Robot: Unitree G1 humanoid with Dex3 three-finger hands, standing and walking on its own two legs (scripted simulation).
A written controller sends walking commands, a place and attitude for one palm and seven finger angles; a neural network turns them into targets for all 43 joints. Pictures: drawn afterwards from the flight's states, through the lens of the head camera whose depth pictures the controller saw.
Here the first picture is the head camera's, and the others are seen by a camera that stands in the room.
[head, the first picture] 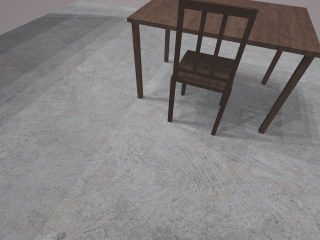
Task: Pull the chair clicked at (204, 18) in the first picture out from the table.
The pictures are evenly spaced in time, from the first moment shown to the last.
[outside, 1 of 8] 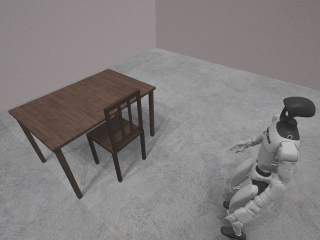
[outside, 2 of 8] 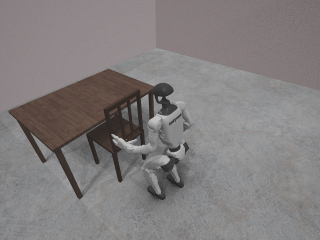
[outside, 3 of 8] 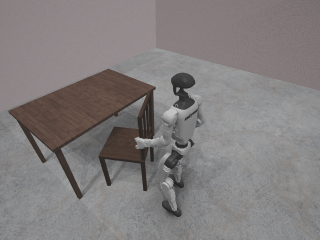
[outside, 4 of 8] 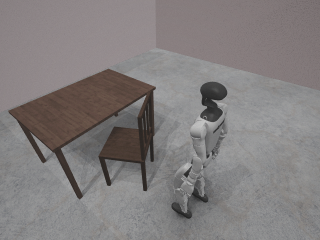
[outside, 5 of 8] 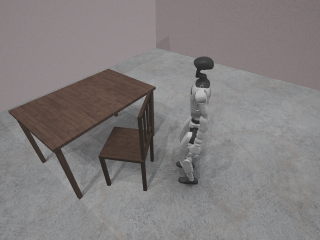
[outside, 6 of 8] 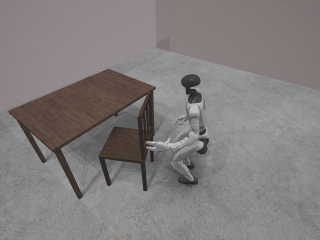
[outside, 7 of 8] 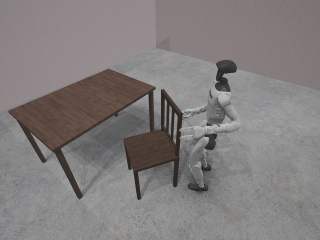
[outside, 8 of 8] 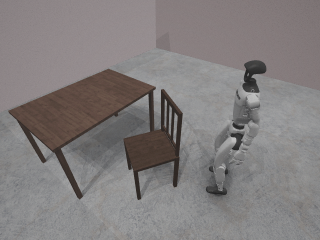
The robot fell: no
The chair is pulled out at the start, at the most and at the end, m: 0.00 0.42 0.42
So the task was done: yes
